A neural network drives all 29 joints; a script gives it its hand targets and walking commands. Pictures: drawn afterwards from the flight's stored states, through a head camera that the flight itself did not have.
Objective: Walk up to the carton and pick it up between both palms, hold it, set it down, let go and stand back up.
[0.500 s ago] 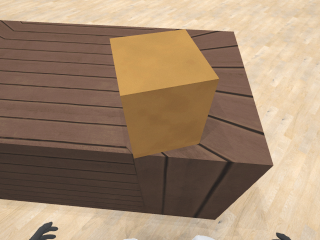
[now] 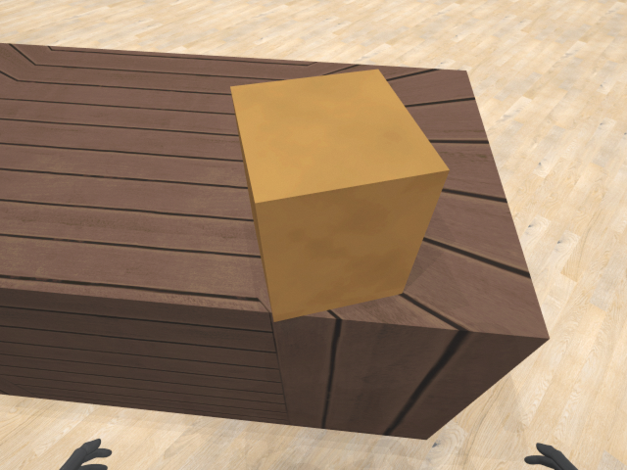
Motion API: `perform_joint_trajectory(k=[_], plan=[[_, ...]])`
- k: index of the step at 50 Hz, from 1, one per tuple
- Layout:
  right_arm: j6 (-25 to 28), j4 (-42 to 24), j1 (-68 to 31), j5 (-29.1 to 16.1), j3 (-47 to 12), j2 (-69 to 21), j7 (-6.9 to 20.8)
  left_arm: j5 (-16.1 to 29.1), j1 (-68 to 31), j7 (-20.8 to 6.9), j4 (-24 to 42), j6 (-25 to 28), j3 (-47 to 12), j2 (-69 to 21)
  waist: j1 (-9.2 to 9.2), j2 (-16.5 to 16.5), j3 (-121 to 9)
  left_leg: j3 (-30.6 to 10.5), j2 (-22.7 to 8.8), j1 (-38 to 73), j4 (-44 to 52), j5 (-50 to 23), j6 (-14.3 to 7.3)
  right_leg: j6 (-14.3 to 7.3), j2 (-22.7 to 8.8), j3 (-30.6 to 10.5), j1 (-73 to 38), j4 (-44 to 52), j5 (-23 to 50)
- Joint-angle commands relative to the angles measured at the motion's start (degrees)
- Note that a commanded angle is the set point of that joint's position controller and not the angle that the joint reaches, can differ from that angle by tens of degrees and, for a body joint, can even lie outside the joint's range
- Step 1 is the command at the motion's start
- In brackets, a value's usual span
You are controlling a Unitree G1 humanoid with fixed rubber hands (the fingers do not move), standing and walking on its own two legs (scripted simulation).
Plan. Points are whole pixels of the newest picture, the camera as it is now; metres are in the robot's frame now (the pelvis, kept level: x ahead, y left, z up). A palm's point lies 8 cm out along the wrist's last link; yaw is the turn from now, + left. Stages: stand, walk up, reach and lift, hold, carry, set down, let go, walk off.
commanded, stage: walk up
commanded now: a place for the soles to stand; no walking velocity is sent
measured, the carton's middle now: (324, 199) +0.45 -0.01 +0.09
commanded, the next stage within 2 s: reach and lift in 0.04 s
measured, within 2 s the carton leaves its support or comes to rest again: neither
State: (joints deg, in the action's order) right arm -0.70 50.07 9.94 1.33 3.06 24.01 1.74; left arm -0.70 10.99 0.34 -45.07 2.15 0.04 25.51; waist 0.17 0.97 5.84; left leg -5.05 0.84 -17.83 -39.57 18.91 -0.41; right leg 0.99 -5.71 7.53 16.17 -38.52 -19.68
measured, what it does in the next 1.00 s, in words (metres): stands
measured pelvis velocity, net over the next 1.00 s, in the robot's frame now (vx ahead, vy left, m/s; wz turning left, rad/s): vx -0.02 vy -0.04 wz -0.02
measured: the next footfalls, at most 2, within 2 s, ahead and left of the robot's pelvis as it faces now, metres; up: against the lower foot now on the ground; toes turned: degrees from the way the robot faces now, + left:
none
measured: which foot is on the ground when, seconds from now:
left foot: down 0.00-1.00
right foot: down 0.00-1.00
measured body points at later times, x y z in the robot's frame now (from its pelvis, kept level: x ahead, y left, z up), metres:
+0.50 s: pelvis +0.01 -0.05 +0.01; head +0.00 -0.05 +0.46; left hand +0.19 +0.25 -0.04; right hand +0.17 -0.34 -0.07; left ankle +0.02 +0.13 -0.72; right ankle +0.01 -0.14 -0.72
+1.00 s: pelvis -0.02 -0.04 +0.02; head -0.05 -0.04 +0.47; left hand +0.18 +0.22 +0.00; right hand +0.16 -0.29 -0.01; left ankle +0.02 +0.13 -0.72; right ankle +0.01 -0.14 -0.72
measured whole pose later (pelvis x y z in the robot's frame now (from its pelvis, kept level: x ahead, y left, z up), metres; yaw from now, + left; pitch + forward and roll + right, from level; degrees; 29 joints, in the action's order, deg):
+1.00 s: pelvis -0.02 -0.04 +0.02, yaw -1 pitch -9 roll +2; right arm -1.1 19.3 15.3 -2.2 2.1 13.4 2.8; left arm 1.7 12.5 3.5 -12.3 -16.5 3.3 18.1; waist 0.2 -2.5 5.4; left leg -4.5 -0.6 -3.2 -20.7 9.6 3.1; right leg -1.3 -4.3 7.3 6.7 -29.4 -14.3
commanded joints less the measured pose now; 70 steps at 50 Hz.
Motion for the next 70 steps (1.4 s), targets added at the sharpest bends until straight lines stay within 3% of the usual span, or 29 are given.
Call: perform_joint_trajectory(k=[1, 2, 3, 4, 5, 6, 9, 10, 11, 15, 18, 20, 21, 22, 25, 27, 29, 30, 32, 33, 37, 38, 40, 41, 42, 48, 55, 61, 70], plan=[[1.59, -3.42, 0.37, 0.84, 3.12, 15.57, -0.48, 1.5, -2.64, 0.97, 1.3, 0.25, 4.42, 9.51, -0.47, 6.54, -8.26, -22.82, -12.61, 4.53, 17.2, -8.75, -12.78, -1.32, 4.19, -4.14, 3.86, -4.19, -13.75], [1.54, -3.64, -0.97, 0.71, 2.67, 14.93, -0.77, 1.18, -2.25, 0.89, 0.55, 0.56, 4.4, 9.31, 0.22, 7.75, -7.39, -19.64, -11.22, 3.45, 15.15, -12.94, -12.07, -1.68, 3.43, -4.94, 2.43, -1.33, -13.5], [13.01, 8.09, -21.07, 7.34, 9.49, 5.38, 0.78, 0.86, -21.37, 1.56, 9.33, -11.86, 4.35, 5.1, 0.79, -4.22, -10.05, 9.69, -2.09, -10.13, 10.04, -1.15, 2.75, -4.39, 3.93, -0.62, -0.28, 2.51, 0.31], [14.58, 10.79, -18.38, 7.64, 9.67, 5.67, 1.72, -0.96, -18.35, 2.15, 9.55, -16.77, 3.93, 4.09, -1.27, -3.37, -6.16, 8.91, -2.52, -8.37, 7.51, 0.54, 3.15, -3.96, 5.67, 0.16, 2.9, 0.36, 0.65], [16.14, 8.92, -16.69, 7.44, 8.99, 7.07, 2.31, -1.02, -15.9, 2.29, 14.99, -19.89, 4.85, 3.8, -0.16, -4.16, -7.64, 8.15, -2.91, -6.03, 5.95, -3.22, 2.82, -3.95, 5.9, 0.02, 2.41, -0.11, 2.7], [16.92, 8.15, -17.22, 6.7, 9.77, 8.42, 2.21, -0.23, -16.73, 2.35, 22.4, -20.72, 5.11, 4.22, -0.37, -1.84, -12.91, 7.37, -4.01, -2.78, 5.77, -4.94, 3.24, -3.68, 6.22, -0.13, -0.65, -0.31, 4.63], [16.31, 6.55, -14.66, 5.01, 10.61, 8.91, 2.71, 0.27, -13.55, 2.59, 27.37, -23.13, 4.95, 3.54, -0.49, 2.32, -15.47, 6.64, -4.89, -0.44, 9.87, -6.46, 4.41, -3.44, 7.46, 0.04, -7.61, 2.6, 8.58], [16.04, 6.97, -12.98, 4.4, 9.61, 9.08, 2.68, -0.7, -11.45, 2.42, 26.87, -23.57, 5.86, 3.23, 0.12, 0.98, -14.25, 7.44, -4.37, 0.58, 9.89, -9.53, 4.44, -3.36, 7.39, 0.02, -8.02, 3.37, 9.46], [16.56, 6.07, -10.92, 3.27, 9.11, 9.2, 2.82, -1.72, -9.23, 2.8, 28.97, -23.38, 7.01, 2.49, -0.08, 2.43, -16.3, 7.26, -3.99, 4.81, 10.21, -15.42, 5.04, -3.29, 8.0, 0.41, -9.22, 4.78, 11.85], [16.93, 3.6, -8.15, 1.5, 6.11, 8.89, 2.32, -3.02, -4.34, 2.39, 28.9, -22.67, 10.14, 2.08, 0.93, -0.57, -13.51, 7.91, -1.82, 9.41, 11.72, -27.7, 4.95, -2.42, 8.94, -0.27, -12.81, 9.0, 19.16], [15.29, -1.61, -6.82, -0.09, 2.79, 5.27, 1.25, -2.74, -3.3, 1.73, 28.08, -21.44, 12.23, 2.92, 2.39, -4.52, -11.75, 9.66, 0.35, 6.41, 15.05, -25.14, 3.3, -1.45, 8.03, -2.19, -18.76, 12.25, 25.92], [14.09, -4.34, -5.09, -0.45, 0.0, 2.65, 0.42, -2.98, -2.81, 1.04, 25.38, -20.58, 13.2, 2.96, 3.51, -9.69, -9.14, 11.05, 1.68, 3.07, 17.11, -22.2, 1.8, -0.05, 6.85, -4.81, -21.81, 13.86, 30.12], [13.48, -4.35, -4.66, -0.82, -0.87, 2.42, 0.13, -3.77, -2.66, 0.87, 24.62, -20.03, 13.97, 3.55, 3.86, -8.81, -9.31, 10.65, 1.64, 3.2, 17.83, -22.71, 1.68, 0.04, 6.33, -5.27, -23.32, 14.03, 32.43], [12.9, -7.04, -4.31, -1.08, -1.7, 1.79, -0.13, -3.11, -2.98, 0.46, 23.47, -20.02, 14.61, 3.82, 4.8, -11.57, -9.46, 11.2, 1.78, 2.21, 18.2, -20.59, 1.13, 0.69, 5.85, -6.11, -23.27, 14.75, 32.16], [11.75, -12.53, -2.52, -1.27, -2.92, -0.37, -1.44, -2.57, -4.06, -0.32, 25.52, -18.91, 14.97, 4.22, 4.14, -12.19, -11.04, 11.75, 2.21, 3.28, 19.17, -16.29, 0.34, 1.69, 4.47, -7.79, -22.37, 16.16, 29.03], [11.4, -14.74, -1.57, -1.38, -1.85, -0.96, -1.8, -1.36, -4.05, -0.58, 26.89, -17.8, 12.92, 2.76, 2.72, -11.35, -9.71, 11.75, 2.45, 5.81, 20.09, -15.75, 0.57, 1.63, 4.96, -6.97, -19.76, 17.63, 26.44], [11.06, -19.83, -1.51, -1.08, -2.03, -1.53, -2.14, -1.07, -2.63, -0.53, 28.7, -17.22, 13.8, 2.81, 4.15, -10.84, -9.53, 12.47, 2.61, 6.72, 20.93, -16.05, 0.43, 1.85, 4.9, -7.17, -18.96, 18.77, 23.33], [10.45, -20.62, -0.32, -0.97, -1.96, -1.64, -2.16, -0.54, -3.07, -0.41, 30.64, -17.01, 12.89, 2.46, 2.7, -9.5, -8.49, 12.16, 2.54, 7.67, 21.24, -14.54, 0.8, 1.72, 4.81, -7.13, -16.79, 19.41, 19.76], [10.19, -23.74, -0.34, -0.94, -1.3, -2.7, -1.82, 0.54, -2.94, 0.45, 32.71, -15.83, 12.8, 1.54, 3.55, -9.25, -8.7, 12.22, 2.37, 7.69, 21.85, -14.99, 0.44, 1.33, 4.8, -7.17, -16.15, 19.87, 17.47], [9.89, -24.92, 0.02, -0.87, -1.04, -3.55, -1.71, 1.83, -4.05, 0.74, 35.56, -15.28, 11.53, 0.53, 2.33, -8.3, -8.11, 12.12, 2.22, 8.08, 22.13, -12.65, 0.61, 1.09, 4.85, -7.26, -14.07, 20.79, 12.75], [7.59, -29.66, -0.19, -0.93, 0.55, -3.7, -0.71, 3.71, -3.41, 2.02, 37.55, -15.53, 10.28, -0.46, 1.67, -6.76, -4.82, 12.12, 1.8, 6.95, 25.23, -6.26, 0.44, -0.54, 5.2, -6.32, -12.32, 23.47, -2.44], [6.43, -33.45, -0.47, -1.58, -0.03, -4.49, -0.77, 4.29, -3.28, 2.48, 39.0, -15.83, 10.62, -0.29, 2.41, -7.38, -5.48, 12.46, 1.86, 6.59, 25.52, -6.17, 0.26, -0.08, 5.01, -6.7, -12.78, 23.32, -3.28], [4.92, -34.55, -0.97, -2.0, 0.42, -4.37, -0.1, 5.52, -3.88, 3.08, 41.62, -16.14, 9.52, -1.07, 1.58, -6.79, -5.3, 12.23, 1.74, 6.79, 25.51, -3.0, 0.21, -1.03, 4.52, -7.07, -11.75, 23.8, -7.03], [4.2, -37.58, -0.65, -2.26, 0.94, -4.48, -0.27, 6.47, -3.54, 3.34, 42.46, -16.27, 9.31, -1.04, 1.5, -8.4, -5.07, 12.52, 1.93, 7.71, 24.7, -3.31, 0.06, -0.72, 4.26, -7.26, -11.08, 24.1, -7.77], [3.33, -36.11, 0.09, -2.77, 1.44, -3.69, 0.2, 6.19, -2.99, 3.85, 44.0, -16.42, 8.95, -1.63, 0.8, -5.13, -5.2, 11.92, 0.99, 7.47, 26.25, -1.66, 0.54, -0.86, 4.61, -6.38, -11.78, 23.04, -6.73], [-0.28, -41.66, 0.61, -5.84, 0.77, -1.96, 1.32, 5.84, -2.44, 4.56, 46.17, -18.05, 6.97, -5.28, 1.31, 0.49, -3.61, 11.25, -1.68, -2.78, 30.64, 3.87, -1.06, -0.03, 7.47, -5.34, -21.87, 19.71, -1.87], [-1.19, -48.8, 2.76, -8.13, 1.82, -3.24, 1.52, 9.75, 0.04, 6.05, 54.75, -17.73, 4.01, -7.92, 0.65, -3.67, -7.01, 10.48, 0.2, 8.89, 27.67, -5.09, 0.69, -0.81, 6.1, -6.3, -12.61, 23.63, 0.36], [-1.09, -54.71, 7.66, -11.94, -0.21, -2.15, 0.74, 9.2, 6.44, 7.13, 63.13, -17.9, 3.86, -10.27, 2.39, -2.57, -10.31, 10.09, 0.63, 16.14, 25.13, -20.24, 1.31, -1.43, 6.9, -6.43, -11.02, 23.81, 11.47], [1.98, -60.78, 11.62, -15.81, -1.15, -0.17, 0.29, 8.25, 13.46, 8.55, 72.63, -16.52, 0.11, -16.29, 3.32, -1.83, -11.71, 9.08, 0.42, 22.29, 22.57, -32.32, 2.92, -1.78, 8.95, -6.45, -8.24, 23.89, 18.19]])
